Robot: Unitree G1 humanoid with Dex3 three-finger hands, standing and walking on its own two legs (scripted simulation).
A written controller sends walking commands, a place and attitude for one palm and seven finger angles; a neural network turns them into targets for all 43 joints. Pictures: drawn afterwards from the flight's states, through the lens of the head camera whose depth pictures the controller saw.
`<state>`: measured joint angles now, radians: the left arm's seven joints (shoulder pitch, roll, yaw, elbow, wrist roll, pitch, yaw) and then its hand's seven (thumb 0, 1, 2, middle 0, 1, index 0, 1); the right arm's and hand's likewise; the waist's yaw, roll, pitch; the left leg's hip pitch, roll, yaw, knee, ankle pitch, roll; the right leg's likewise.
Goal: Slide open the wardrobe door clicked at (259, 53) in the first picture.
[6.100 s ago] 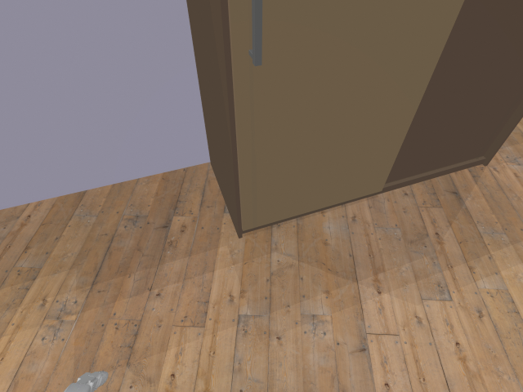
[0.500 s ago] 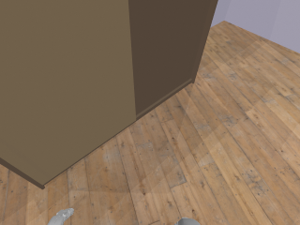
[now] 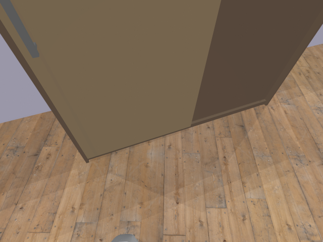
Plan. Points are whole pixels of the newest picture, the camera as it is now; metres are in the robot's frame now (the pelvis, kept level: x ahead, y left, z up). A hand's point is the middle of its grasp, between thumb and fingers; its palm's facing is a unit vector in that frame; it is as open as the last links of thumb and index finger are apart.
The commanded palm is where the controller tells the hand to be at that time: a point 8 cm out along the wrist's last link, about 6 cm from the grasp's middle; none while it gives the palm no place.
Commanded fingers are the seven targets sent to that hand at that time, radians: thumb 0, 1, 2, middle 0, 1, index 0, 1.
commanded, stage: turn to face it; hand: left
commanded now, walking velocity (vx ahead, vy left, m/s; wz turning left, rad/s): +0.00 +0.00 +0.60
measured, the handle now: (11, 8) +0.63 +0.45 +0.23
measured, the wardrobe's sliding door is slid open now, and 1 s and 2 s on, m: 0.00 0.00 0.00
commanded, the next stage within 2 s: take the last steps up to it in 0.66 s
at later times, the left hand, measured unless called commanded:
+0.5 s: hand out of the picture +0.06 +0.26 -0.15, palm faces +0.26 -0.94 -0.24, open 7.4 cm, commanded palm none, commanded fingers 0.00 0.90 0.90 -0.20 -0.30 -0.20 -0.30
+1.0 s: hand out of the picture -0.10 +0.14 -0.15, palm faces +0.49 -0.84 -0.23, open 7.4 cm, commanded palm none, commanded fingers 0.00 0.90 0.90 -0.20 -0.30 -0.20 -0.30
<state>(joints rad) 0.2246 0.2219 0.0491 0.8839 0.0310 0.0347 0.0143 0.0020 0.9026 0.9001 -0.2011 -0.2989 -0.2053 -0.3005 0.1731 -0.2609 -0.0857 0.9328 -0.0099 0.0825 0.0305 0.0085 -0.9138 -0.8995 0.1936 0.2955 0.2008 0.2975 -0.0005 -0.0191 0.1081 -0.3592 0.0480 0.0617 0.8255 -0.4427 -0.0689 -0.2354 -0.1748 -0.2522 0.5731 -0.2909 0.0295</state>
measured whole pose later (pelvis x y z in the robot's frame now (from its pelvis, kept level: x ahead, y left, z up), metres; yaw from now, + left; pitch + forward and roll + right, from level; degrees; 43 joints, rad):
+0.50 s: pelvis -0.01 +0.03 +0.01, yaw +14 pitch +0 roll -1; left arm 0.11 0.24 0.07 0.90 0.01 0.07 0.02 0.00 0.91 0.90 -0.20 -0.30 -0.20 -0.30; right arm 0.23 -0.19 -0.05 0.93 -0.02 0.03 -0.01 0.01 -0.91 -0.90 0.20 0.30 0.21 0.30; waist -0.04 0.00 0.07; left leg -0.25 -0.07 -0.10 0.44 -0.19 0.05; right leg -0.41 -0.05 0.00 0.91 -0.42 0.10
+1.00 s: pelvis -0.01 -0.02 +0.01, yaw +25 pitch -1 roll +1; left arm 0.37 0.14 0.03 1.01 0.03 -0.03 0.01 0.00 0.91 0.90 -0.20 -0.30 -0.20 -0.30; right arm 0.25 -0.25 -0.08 1.03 -0.03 0.07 0.02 0.01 -0.91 -0.90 0.19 0.30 0.20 0.30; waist 0.03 0.03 0.02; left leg -0.41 0.07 -0.01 0.99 -0.30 -0.06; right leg -0.14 -0.05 -0.15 0.39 -0.24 -0.03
